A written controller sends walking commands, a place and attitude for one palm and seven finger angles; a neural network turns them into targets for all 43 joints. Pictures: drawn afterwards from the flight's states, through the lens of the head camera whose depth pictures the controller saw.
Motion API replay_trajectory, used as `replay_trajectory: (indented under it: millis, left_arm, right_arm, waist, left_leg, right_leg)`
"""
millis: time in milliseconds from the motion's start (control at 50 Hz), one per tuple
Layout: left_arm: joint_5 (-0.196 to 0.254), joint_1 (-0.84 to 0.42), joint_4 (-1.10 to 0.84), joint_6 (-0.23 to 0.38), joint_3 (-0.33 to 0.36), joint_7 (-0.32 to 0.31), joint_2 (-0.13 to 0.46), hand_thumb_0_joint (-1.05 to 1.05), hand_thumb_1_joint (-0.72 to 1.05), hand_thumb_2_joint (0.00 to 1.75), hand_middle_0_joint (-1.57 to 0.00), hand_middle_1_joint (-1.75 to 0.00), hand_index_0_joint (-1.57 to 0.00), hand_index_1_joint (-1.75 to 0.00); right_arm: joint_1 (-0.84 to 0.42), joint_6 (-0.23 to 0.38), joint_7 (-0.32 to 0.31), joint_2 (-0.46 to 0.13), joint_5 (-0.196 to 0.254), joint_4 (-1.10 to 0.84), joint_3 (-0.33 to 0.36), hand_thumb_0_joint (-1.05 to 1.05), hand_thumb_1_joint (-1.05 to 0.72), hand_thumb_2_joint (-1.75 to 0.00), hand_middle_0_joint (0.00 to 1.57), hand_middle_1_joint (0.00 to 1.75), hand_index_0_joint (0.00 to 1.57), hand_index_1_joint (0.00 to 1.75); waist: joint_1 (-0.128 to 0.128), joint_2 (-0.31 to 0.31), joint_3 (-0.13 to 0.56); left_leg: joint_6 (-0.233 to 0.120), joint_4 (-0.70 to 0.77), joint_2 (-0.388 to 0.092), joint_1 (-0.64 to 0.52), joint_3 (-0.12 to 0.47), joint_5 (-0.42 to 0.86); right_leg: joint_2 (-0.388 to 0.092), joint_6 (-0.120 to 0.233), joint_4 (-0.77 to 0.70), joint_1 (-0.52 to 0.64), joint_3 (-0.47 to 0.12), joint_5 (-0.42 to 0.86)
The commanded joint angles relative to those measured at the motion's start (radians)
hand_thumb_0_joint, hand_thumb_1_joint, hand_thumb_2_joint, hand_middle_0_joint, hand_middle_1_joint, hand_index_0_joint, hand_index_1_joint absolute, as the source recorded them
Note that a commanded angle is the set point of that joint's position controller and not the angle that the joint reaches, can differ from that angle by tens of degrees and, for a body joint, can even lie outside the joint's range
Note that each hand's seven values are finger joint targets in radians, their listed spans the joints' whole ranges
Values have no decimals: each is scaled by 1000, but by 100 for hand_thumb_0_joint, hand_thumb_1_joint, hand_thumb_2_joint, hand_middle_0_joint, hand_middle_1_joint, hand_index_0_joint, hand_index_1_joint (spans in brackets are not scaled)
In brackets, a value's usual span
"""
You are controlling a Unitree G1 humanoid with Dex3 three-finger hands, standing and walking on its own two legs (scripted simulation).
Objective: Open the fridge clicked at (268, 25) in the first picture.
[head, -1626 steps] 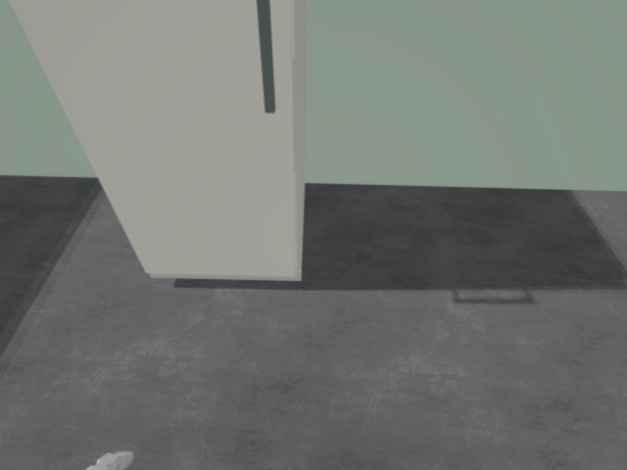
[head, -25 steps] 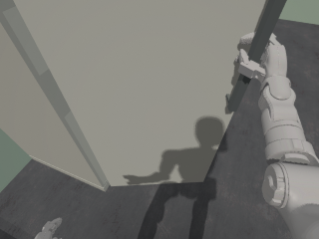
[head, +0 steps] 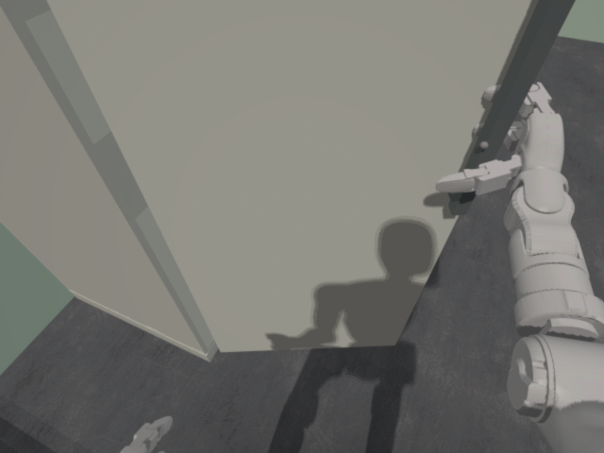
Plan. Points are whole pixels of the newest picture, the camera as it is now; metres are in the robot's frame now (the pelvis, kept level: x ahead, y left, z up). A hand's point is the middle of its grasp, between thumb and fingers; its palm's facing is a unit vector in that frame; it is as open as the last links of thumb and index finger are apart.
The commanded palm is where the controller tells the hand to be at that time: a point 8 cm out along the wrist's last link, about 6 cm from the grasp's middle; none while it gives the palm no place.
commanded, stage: loosen the grip on the handle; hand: right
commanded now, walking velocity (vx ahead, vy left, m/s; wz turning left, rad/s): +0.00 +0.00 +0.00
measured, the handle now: (497, 100) +0.51 -0.18 +0.22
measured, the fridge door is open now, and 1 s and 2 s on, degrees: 64 64 64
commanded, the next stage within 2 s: slip the hand off the handle in 0.04 s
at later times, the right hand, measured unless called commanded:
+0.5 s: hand (540, 159) +0.45 -0.23 +0.18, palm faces +0.19 +0.97 -0.15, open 14.7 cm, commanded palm +0.43 -0.27 +0.19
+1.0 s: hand (558, 187) +0.42 -0.25 +0.17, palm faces +0.12 +0.99 -0.08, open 14.7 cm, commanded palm +0.37 -0.29 +0.19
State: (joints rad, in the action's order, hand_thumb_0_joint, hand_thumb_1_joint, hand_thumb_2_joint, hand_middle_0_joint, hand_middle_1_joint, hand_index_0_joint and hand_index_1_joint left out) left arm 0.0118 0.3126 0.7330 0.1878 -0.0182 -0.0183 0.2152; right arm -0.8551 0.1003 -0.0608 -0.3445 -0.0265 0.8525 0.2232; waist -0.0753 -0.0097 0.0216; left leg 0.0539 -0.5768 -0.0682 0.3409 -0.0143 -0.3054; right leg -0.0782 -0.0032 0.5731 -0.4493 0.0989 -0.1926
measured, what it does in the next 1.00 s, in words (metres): stands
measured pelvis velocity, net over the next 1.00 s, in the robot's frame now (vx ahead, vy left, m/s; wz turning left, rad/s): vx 0.03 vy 0.00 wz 0.00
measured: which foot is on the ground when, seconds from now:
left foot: down 0.00-1.00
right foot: down 0.00-1.00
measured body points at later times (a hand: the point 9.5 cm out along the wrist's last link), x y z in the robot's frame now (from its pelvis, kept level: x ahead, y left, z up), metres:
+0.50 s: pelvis +0.02 +0.04 +0.00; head +0.05 +0.04 +0.45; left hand +0.09 +0.32 -0.11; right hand +0.43 -0.28 +0.19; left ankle -0.01 +0.16 -0.73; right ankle +0.06 -0.12 -0.73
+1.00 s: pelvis +0.03 +0.00 +0.00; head +0.04 +0.00 +0.45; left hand +0.13 +0.26 -0.10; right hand +0.41 -0.30 +0.18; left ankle -0.01 +0.16 -0.73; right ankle +0.06 -0.12 -0.73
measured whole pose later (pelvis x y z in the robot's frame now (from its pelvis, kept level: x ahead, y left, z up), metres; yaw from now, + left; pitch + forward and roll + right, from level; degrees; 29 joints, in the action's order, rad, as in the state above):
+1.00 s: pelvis +0.03 +0.00 +0.00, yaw +0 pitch +5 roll +1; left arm 0.05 0.35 0.65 0.10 0.00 -0.06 0.25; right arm -0.46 0.11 0.26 -0.43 0.17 0.51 0.39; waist -0.03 0.02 0.08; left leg 0.05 -0.58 -0.06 0.31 -0.02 -0.35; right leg -0.09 -0.01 0.64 -0.45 0.08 -0.27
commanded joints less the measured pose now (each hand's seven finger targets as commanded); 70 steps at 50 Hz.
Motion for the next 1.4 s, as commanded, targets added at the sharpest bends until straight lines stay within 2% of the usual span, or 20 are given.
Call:
replay_trajectory:
  millis: [0,100,120,160,220,260,380,460,480,500,580,680,760,920,980,1040,1120,1220,1300,1380]
  left_arm:
    - [1,38,-98,49,78,-13,188,0,90,90,-20,-30,-20,-30]
    - [17,43,-88,40,85,-18,196,0,90,90,-20,-30,-20,-30]
    - [17,58,-70,26,86,-24,205,0,90,90,-20,-30,-20,-30]
    - [17,53,-78,7,77,-28,210,0,90,90,-20,-30,-20,-30]
    - [18,43,-106,-11,81,-27,203,0,90,90,-20,-30,-20,-30]
    - [20,44,-113,-22,79,-35,202,0,90,90,-20,-30,-20,-30]
    - [28,55,-122,-31,86,-49,212,0,90,90,-20,-30,-20,-30]
    - [35,69,-114,-27,80,-63,218,0,90,90,-20,-30,-20,-30]
    - [34,77,-99,-29,85,-63,225,0,90,90,-20,-30,-20,-30]
    - [35,81,-100,-30,83,-64,223,0,90,90,-20,-30,-20,-30]
    - [26,95,-100,-30,84,-65,230,0,90,90,-20,-30,-20,-30]
    - [24,97,-122,-46,82,-60,230,0,90,90,-20,-30,-20,-30]
    - [27,76,-181,-44,83,-46,214,0,90,90,-20,-30,-20,-30]
    - [37,-9,-226,-41,72,-47,202,0,90,90,-20,-30,-20,-30]
    - [33,-39,-233,-32,64,-51,190,0,90,90,-20,-30,-20,-30]
    - [30,-64,-243,-14,56,-51,179,0,90,90,-20,-30,-20,-30]
    - [33,-95,-228,4,45,-65,172,0,90,90,-20,-30,-20,-30]
    - [43,-138,-208,7,27,-94,167,0,90,90,-20,-30,-20,-30]
    - [38,-167,-224,17,18,-94,154,0,90,90,-20,-30,-20,-30]
    - [35,-181,-216,29,16,-96,152,0,90,90,-20,-30,-20,-30]
  right_arm:
    - [-554,150,43,-181,24,-321,6,0,55,-20,25,115,25,115]
    - [-472,147,98,-216,81,-294,49,0,55,-20,25,115,25,115]
    - [-397,133,99,-289,71,-165,112,0,55,-20,25,115,25,115]
    - [-371,128,103,-350,69,-143,155,0,55,-20,25,115,25,115]
    - [-379,139,127,-413,51,-219,175,0,55,-20,25,115,25,115]
    - [-320,142,153,-444,63,-188,203,0,55,-20,25,115,25,115]
    - [-348,184,276,-504,120,-253,229,0,55,-20,25,115,25,115]
    - [-364,175,344,-449,157,-180,163,0,55,-20,25,115,25,115]
    - [-397,171,352,-495,151,-176,189,0,55,-20,25,115,25,115]
    - [-372,163,364,-464,156,-148,168,0,55,-20,25,115,25,115]
    - [-371,171,377,-521,170,-183,222,0,55,-20,25,115,25,115]
    - [-312,171,373,-566,161,-185,275,0,55,-20,25,115,25,115]
    - [-189,165,368,-434,174,-328,201,0,55,-20,25,115,25,115]
    - [40,64,308,-380,225,-576,242,0,55,-20,25,115,25,115]
    - [41,43,266,-365,197,-688,222,0,55,-20,25,115,25,115]
    - [48,33,240,-280,182,-791,141,0,55,-20,25,115,25,115]
    - [104,9,237,-212,198,-791,93,0,55,-20,25,115,25,115]
    - [84,-53,236,-205,207,-719,81,0,55,-20,25,115,25,115]
    - [94,-44,221,-214,191,-789,85,0,55,-20,25,115,25,115]
    - [120,-6,221,-260,201,-803,133,0,55,-20,25,115,25,115]
  waist:
    - [3,122,436]
    - [9,12,385]
    - [8,-48,292]
    - [23,-77,225]
    - [42,-3,313]
    - [53,-27,305]
    - [29,14,371]
    - [-13,19,276]
    - [-14,35,295]
    - [-15,41,292]
    - [6,62,377]
    - [29,63,404]
    - [48,133,437]
    - [86,78,334]
    - [87,127,326]
    - [73,180,325]
    - [66,101,276]
    - [68,49,180]
    - [89,95,236]
    - [93,61,232]
  left_leg:
    - [-79,73,90,77,-29,153]
    - [-67,91,94,0,-20,249]
    - [-61,99,91,10,-15,236]
    - [-53,110,77,-11,-3,226]
    - [-52,93,70,-60,17,297]
    - [-49,85,66,-87,21,344]
    - [-34,73,72,-92,41,432]
    - [-34,92,79,13,26,336]
    - [-34,96,79,27,33,321]
    - [-38,91,80,38,27,324]
    - [-46,63,85,20,14,370]
    - [-50,30,89,-1,-2,405]
    - [-63,16,102,9,-26,403]
    - [-65,41,109,4,-53,305]
    - [-68,46,109,11,-56,267]
    - [-70,57,109,50,-63,205]
    - [-69,81,108,39,-67,164]
    - [-64,120,95,40,-58,63]
    - [-69,127,88,-1,-50,69]
    - [-63,145,87,-27,-40,65]
  right_leg:
    - [36,4,-47,416,-85,120]
    - [55,23,-31,322,-56,139]
    - [59,29,-31,240,-45,99]
    - [69,37,-38,166,-32,58]
    - [80,42,-33,180,-16,103]
    - [79,46,-24,161,-15,121]
    - [79,52,0,196,-16,152]
    - [76,58,12,197,-26,105]
    - [71,53,16,204,-35,102]
    - [70,53,19,211,-39,110]
    - [71,50,40,241,-55,176]
    - [70,46,48,226,-54,225]
    - [68,42,48,296,-53,296]
    - [46,24,-6,293,-83,251]
    - [44,19,-20,310,-90,239]
    - [37,7,-37,368,-110,207]
    - [35,9,-59,351,-115,123]
    - [46,11,-104,284,-110,-48]
    - [56,13,-103,319,-101,-19]
    - [56,19,-98,310,-86,-11]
